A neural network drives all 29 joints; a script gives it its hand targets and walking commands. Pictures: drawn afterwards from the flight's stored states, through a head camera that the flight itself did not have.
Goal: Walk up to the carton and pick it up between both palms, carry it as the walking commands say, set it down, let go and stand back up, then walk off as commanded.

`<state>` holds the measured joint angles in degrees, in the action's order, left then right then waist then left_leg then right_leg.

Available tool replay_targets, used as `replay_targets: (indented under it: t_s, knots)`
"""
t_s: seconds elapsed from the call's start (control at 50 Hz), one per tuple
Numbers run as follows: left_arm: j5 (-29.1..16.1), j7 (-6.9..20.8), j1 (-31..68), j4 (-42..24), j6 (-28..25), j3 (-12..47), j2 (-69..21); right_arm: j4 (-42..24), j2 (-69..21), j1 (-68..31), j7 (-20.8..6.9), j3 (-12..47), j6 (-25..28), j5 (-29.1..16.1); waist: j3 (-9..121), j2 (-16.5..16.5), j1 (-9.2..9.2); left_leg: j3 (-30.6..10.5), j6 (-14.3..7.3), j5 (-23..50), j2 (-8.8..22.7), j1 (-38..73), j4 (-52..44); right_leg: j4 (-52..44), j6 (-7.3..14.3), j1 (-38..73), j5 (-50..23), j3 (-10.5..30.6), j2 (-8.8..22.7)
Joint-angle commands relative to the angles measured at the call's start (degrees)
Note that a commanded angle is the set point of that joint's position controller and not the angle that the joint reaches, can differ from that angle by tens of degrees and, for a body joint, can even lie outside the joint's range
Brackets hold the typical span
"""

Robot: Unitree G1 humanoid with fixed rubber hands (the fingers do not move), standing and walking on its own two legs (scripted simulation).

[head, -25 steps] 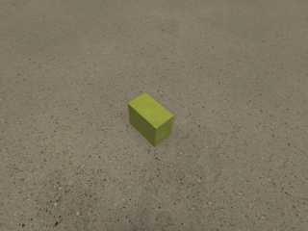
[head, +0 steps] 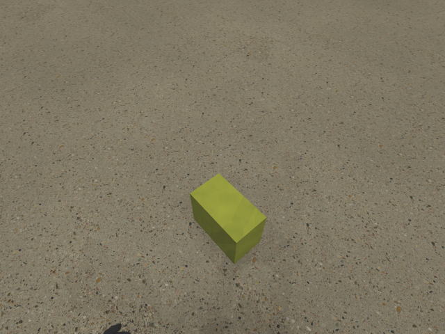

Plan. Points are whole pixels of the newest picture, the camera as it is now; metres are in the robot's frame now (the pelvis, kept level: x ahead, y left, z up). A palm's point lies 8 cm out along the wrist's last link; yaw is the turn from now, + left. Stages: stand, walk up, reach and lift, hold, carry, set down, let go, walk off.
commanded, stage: walk up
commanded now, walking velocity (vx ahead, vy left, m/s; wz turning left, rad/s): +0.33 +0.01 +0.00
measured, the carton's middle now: (226, 218) +0.67 -0.04 -0.64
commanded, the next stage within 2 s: none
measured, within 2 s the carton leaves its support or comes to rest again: neither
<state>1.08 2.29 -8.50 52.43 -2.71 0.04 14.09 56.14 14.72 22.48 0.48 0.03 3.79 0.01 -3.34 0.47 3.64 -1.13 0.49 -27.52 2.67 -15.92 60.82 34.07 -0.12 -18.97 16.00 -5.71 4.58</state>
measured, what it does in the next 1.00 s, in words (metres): walks ahead: left foot, then right foot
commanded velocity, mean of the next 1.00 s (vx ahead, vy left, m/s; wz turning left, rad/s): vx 0.12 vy -0.03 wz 0.00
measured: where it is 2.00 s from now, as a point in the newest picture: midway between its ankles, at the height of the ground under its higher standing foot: outside the picture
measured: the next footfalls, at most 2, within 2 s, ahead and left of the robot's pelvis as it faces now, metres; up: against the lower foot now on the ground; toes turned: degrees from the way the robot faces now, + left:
left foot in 0.20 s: +0.19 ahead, +0.13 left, +0.00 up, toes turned +2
right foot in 0.54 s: +0.16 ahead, -0.13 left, +0.00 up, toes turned -8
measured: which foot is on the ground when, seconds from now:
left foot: up 0.00-0.18, down 0.20-1.00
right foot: down 0.00-0.22, up 0.24-0.52, down 0.54-1.00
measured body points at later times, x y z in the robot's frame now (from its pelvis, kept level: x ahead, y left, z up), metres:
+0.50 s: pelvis +0.15 +0.02 +0.02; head +0.18 +0.04 +0.46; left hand +0.22 +0.27 -0.14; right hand +0.15 -0.24 -0.12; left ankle +0.13 +0.17 -0.73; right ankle +0.12 -0.14 -0.70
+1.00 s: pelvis +0.14 +0.02 +0.00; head +0.15 +0.03 +0.45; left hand +0.19 +0.26 -0.15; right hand +0.19 -0.24 -0.13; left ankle +0.15 +0.13 -0.73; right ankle +0.12 -0.13 -0.73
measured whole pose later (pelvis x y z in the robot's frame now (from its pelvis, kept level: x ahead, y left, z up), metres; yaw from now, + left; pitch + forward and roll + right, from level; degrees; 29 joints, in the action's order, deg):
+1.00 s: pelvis +0.14 +0.02 +0.00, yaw +1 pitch +0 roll +0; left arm 1.1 -1.2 -12.4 57.9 0.8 0.0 12.8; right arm 56.2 12.0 13.7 1.4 0.1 -0.4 0.0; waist -1.5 1.8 0.7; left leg 1.5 -0.3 -16.2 0.4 -14.9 31.5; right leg 30.9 -2.0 -11.6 18.6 -7.1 6.2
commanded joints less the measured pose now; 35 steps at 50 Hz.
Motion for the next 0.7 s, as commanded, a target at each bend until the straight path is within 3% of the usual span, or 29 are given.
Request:
replay_targets:
  t_s: [0.0, 0.02, 0.04, 0.08, 0.1, 0.12, 0.14, 0.16, 0.18, 0.2, 0.22, 0.24, 0.28, 0.3, 0.34, 0.4, 0.44, 0.46, 0.48, 0.5, 0.52, 0.54, 0.56, 0.58, 0.6, 0.64, 0.66, 0.68]
  knots:
    - [0.1, -1.8, -7.8, 0.5, -1.2, -3.6, 7.1, -2.0, 2.7, -3.8, -1.1, -2.8, -1.4, 1.2, 0.1, 7.2, -4.2, 2.2, 1.5, 1.9, 4.1, -14.9, -1.0, -15.4, 7.7, 12.8, -37.0, 7.4, 13.7]
    - [0.5, -1.6, -7.6, 1.0, -1.0, -3.8, 7.5, -1.7, 2.2, -5.2, -1.7, -2.3, -1.7, 1.1, 2.3, 12.5, -4.91, 3.5, 2.0, 1.8, 2.9, -13.8, -5.5, -14.2, 7.8, 13.6, -38.1, 6.3, 12.6]
    - [0.6, -1.8, -7.3, 1.0, -0.6, -3.9, 8.9, -2.0, 2.4, -5.8, -2.0, -1.9, -1.8, 0.9, 2.9, 14.3, -4.32, 3.8, 2.3, 3.1, 3.1, -10.9, -9.0, -15.2, 8.0, 11.0, -35.5, 4.1, 12.6]
    - [0.9, -1.5, -7.7, 2.5, -0.4, -4.2, 9.8, -1.5, 2.2, -9.1, -2.3, -1.0, -1.7, 0.7, 4.0, 14.5, -4.41, 7.0, 2.6, 5.6, 1.7, -6.8, -17.8, -13.9, 7.7, 10.3, -30.8, 2.4, 10.9]
    - [1.0, -1.5, -8.7, 2.7, -0.1, -4.3, 10.2, -1.5, 2.7, -10.3, -2.1, -1.0, -1.7, 0.7, 4.0, 13.5, -4.38, 8.4, 3.1, 8.9, 1.2, -4.9, -22.3, -12.9, 7.3, 10.0, -27.3, 2.7, 10.6]
    - [0.7, -1.5, -7.8, 2.3, 0.1, -4.3, 10.4, -0.9, 3.0, -9.8, -2.1, -1.2, -1.7, 0.9, 3.9, 12.4, -2.86, 9.7, 3.1, 13.7, 0.4, -2.8, -26.3, -10.7, 6.3, 9.0, -24.8, 1.5, 9.9]
    - [0.3, -1.7, -6.9, 3.0, 0.6, -4.6, 9.5, 0.5, 3.0, -8.4, -1.9, -1.4, -0.9, 0.9, 4.4, 6.4, -1.54, 12.0, 2.9, 18.1, -0.9, 0.4, -34.9, -5.8, 5.2, 11.2, -21.8, 0.4, 7.8]
    - [-0.2, -1.8, -6.4, 2.2, 0.4, -4.4, 8.5, 2.3, 4.2, -4.9, -1.4, -1.8, -0.5, 1.0, 8.6, 1.7, 0.07, 11.0, 1.3, 23.8, -0.8, 6.0, -37.8, 0.9, 3.9, 11.3, -23.4, -0.9, 6.1]
    - [-0.8, -1.8, -7.7, 1.9, 0.2, -4.4, 6.8, 3.8, 8.0, 2.1, -0.8, -3.4, 0.4, 1.3, 14.4, -5.6, 1.97, 3.1, -0.9, 34.9, 6.3, 19.1, -36.8, 11.6, 0.9, 4.6, -15.9, -2.4, 3.1]
    - [-1.1, -1.7, -6.5, -0.2, 0.0, -3.6, 4.6, 4.5, 13.2, 7.4, -0.3, -5.1, 0.7, 1.4, 17.0, -18.7, 3.04, -16.6, -7.1, 55.0, 19.4, 27.7, -38.0, 23.9, -1.1, -8.0, 10.9, -1.2, -2.7]
    - [-0.8, -2.1, -5.4, 0.9, 1.2, -3.5, 5.0, 5.0, 13.2, 8.3, -0.3, -5.0, -0.1, 0.8, 13.3, -16.2, 2.93, -20.3, -13.0, 57.6, 22.5, 26.2, -37.8, 29.8, -0.8, -11.6, 23.1, 1.5, -2.6]
    - [-0.8, -2.1, -5.3, 2.0, 2.1, -4.2, 5.9, 3.9, 12.8, 7.9, 0.0, -5.2, 0.0, 0.8, 9.4, -8.0, 1.96, -21.3, -13.6, 59.4, 25.4, 22.8, -37.7, 34.0, -1.2, -14.6, 20.8, 4.1, -0.6]
    - [-0.1, -1.4, -1.9, 0.2, 2.8, -3.5, 5.0, 1.6, 9.9, -0.5, 0.7, -4.3, -0.4, 1.3, 1.7, -8.6, 0.12, -13.9, -9.7, 49.9, 19.4, 15.5, -39.8, 29.2, -1.0, -15.8, 15.0, 6.5, 2.0]
    - [-0.3, -0.9, -2.5, 0.1, 2.8, -3.1, 4.7, 0.9, 8.7, -2.8, 0.4, -3.4, -0.2, 1.3, -0.6, -13.7, -0.67, -10.6, -7.4, 47.1, 16.7, 12.0, -41.5, 23.7, -1.2, -13.3, 11.0, 5.2, 1.5]
    - [-0.2, -0.5, -3.0, -0.1, 3.0, -2.6, 4.1, 0.0, 8.9, -3.3, 0.0, -3.5, -0.4, 1.5, 3.9, -15.3, -0.51, -7.3, -7.4, 45.8, 13.5, 13.5, -41.8, 15.9, -2.3, -7.5, 11.6, 1.5, -1.8]
    - [-0.8, -0.9, -0.8, -0.1, 3.4, -2.4, 3.4, 0.8, 9.1, -1.6, 0.4, -4.1, -1.0, 1.7, 3.7, -13.2, -0.06, -6.4, -9.0, 38.5, 14.4, 11.8, -42.9, 6.6, -3.1, -3.6, 11.6, -0.4, -1.7]
    - [-0.9, -1.1, -2.8, 0.4, 2.5, -1.7, 1.7, 0.3, 8.4, -5.5, 0.7, -3.9, -1.6, 1.8, 3.5, -14.0, -2.85, -3.0, -6.5, 40.3, 11.5, 10.2, -39.6, -5.6, -2.0, 2.5, 2.9, -2.2, -3.0]
    - [-1.3, -2.2, -5.2, 1.6, 1.9, -1.6, 2.1, 0.1, 6.8, -6.1, 1.0, -3.7, -1.9, 1.4, 5.7, -11.4, -4.49, 0.9, -5.0, 44.1, 7.4, 9.7, -35.3, -14.2, -1.5, 9.7, -7.6, -4.0, -3.4]
    - [-1.0, -2.7, -8.0, 1.9, 1.0, -2.5, 5.6, 0.5, 4.6, -5.9, 1.3, -2.9, -2.7, 0.6, 8.9, -8.1, -5.21, 1.8, -2.1, 37.4, 3.6, 7.1, -30.4, -17.1, -1.3, 15.7, -24.6, 2.1, 2.6]
    - [-0.9, -3.0, -8.7, 2.7, 0.4, -3.6, 8.9, -0.8, 2.3, -3.5, 1.0, -1.7, -2.4, -0.1, 11.2, 4.2, -5.24, 3.6, 0.5, 20.9, 2.0, 1.1, -28.6, -10.1, 1.0, 22.3, -51.8, 4.8, 9.1]
    - [-0.7, -3.2, -9.8, 3.4, 0.0, -3.5, 10.0, -0.7, 1.6, -2.5, 1.0, -1.9, -2.8, -0.3, 11.4, 12.5, -5.22, 3.5, 0.8, 1.6, 0.5, -4.1, -22.4, -7.7, 4.0, 24.9, -72.3, 9.1, 15.2]
    - [-0.3, -3.2, -12.0, 5.3, 0.0, -3.0, 9.1, -0.2, 1.7, -3.3, 0.8, -2.0, -3.9, 0.0, 8.7, 12.2, -5.91, -0.2, 0.2, -3.7, -0.2, -4.4, -18.9, -10.9, 6.3, 22.7, -71.7, 9.8, 16.2]
    - [-0.1, -3.7, -11.9, 5.1, 0.6, -3.4, 9.0, -0.1, 1.4, -2.8, 1.1, -2.1, -4.3, 0.3, 6.8, 12.4, -6.42, -0.2, 0.9, -4.8, 0.3, -8.3, -15.2, -9.5, 8.2, 24.3, -68.8, 8.8, 17.2]
    - [-0.1, -4.1, -8.9, 4.6, 1.4, -3.3, 8.2, -0.5, 1.6, -4.9, 0.9, -2.0, -4.7, 0.4, 3.4, 10.5, -5.58, 0.4, 0.6, -3.6, 0.5, -10.0, -13.3, -11.0, 7.8, 21.9, -62.3, 6.8, 16.1]
    - [-0.1, -4.2, -6.1, 3.5, 1.7, -3.2, 7.4, -0.1, 1.7, -5.2, 0.9, -2.0, -5.1, 0.6, 1.5, 12.7, -5.01, 1.3, 0.9, -3.0, 1.0, -9.7, -12.9, -11.7, 8.0, 18.1, -54.6, 4.5, 14.9]
    - [0.2, -4.2, -7.4, 4.6, 2.5, -3.2, 7.4, -0.5, 2.7, -6.7, 0.4, -2.2, -4.9, 0.1, 4.7, 12.7, -5.21, 1.7, 0.9, -1.1, 0.3, -6.3, -17.8, -9.9, 7.4, 17.0, -51.4, 4.1, 12.3]
    - [-0.1, -4.3, -6.5, 4.8, 2.7, -3.3, 6.8, 0.8, 1.3, -6.7, 0.9, -1.8, -4.6, 0.3, 4.8, 9.6, -4.26, 2.4, 0.9, 1.6, -0.6, -3.9, -23.9, -8.2, 7.4, 16.1, -47.6, 3.8, 11.6]
    - [-0.2, -4.3, -6.0, 5.1, 2.9, -3.5, 6.2, 0.8, 0.5, -4.9, 1.0, -1.5, -4.2, 0.1, 4.1, 10.1, -3.66, 3.4, 1.4, 6.7, -1.0, -2.6, -30.0, -6.9, 6.4, 16.7, -45.5, 2.8, 9.7]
